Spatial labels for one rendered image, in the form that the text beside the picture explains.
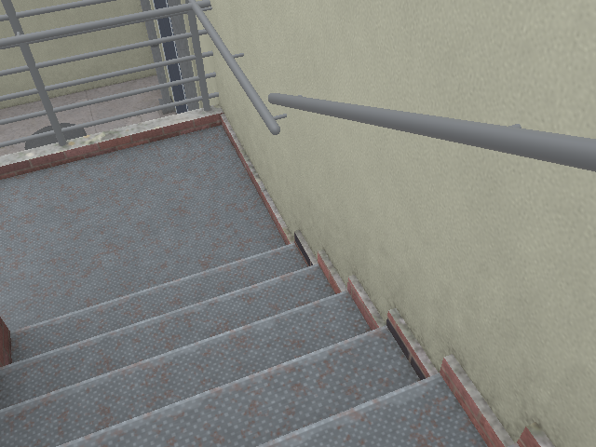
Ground stairs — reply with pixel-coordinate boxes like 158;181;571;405
0;243;520;447

